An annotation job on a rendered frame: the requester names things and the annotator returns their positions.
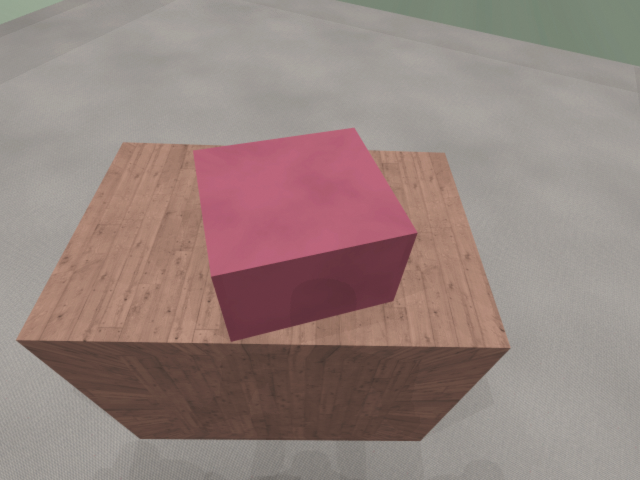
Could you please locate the pedestal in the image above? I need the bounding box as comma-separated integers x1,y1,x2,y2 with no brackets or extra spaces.
16,142,511,441

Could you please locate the carton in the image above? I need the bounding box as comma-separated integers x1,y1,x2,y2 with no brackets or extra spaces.
193,128,418,342

